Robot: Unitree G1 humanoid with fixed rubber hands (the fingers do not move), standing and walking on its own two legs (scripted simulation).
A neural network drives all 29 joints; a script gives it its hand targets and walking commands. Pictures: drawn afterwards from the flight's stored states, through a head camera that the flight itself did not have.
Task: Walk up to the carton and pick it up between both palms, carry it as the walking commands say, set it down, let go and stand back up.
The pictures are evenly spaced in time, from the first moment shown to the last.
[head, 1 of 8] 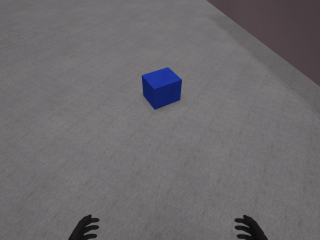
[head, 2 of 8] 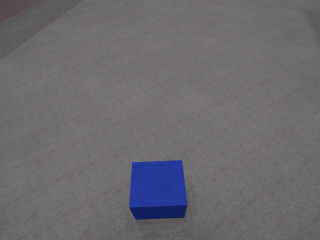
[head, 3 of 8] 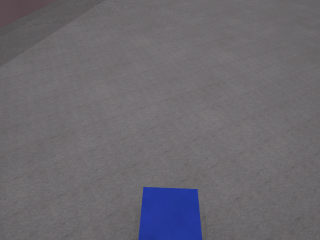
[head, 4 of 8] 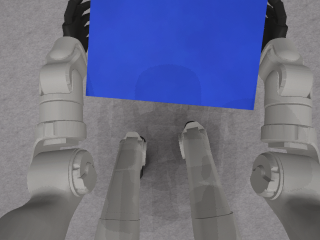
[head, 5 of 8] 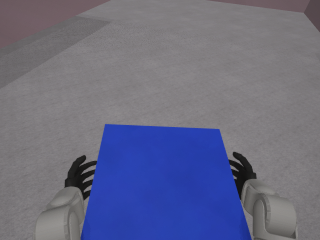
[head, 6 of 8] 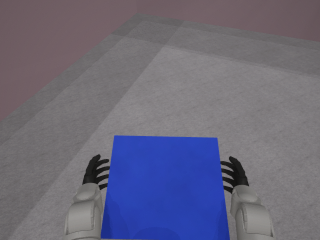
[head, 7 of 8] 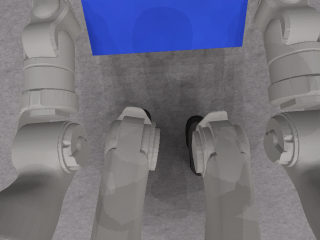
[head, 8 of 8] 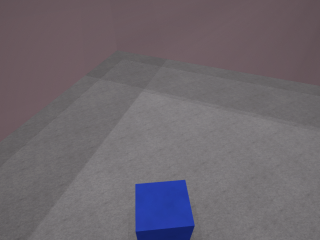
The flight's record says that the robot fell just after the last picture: no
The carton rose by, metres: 0.66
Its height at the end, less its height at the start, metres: +0.00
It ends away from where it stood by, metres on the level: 6.28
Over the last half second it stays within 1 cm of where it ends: yes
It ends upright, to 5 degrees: yes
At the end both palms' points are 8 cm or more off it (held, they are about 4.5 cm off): yes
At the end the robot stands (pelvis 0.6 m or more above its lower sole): yes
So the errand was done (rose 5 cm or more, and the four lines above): yes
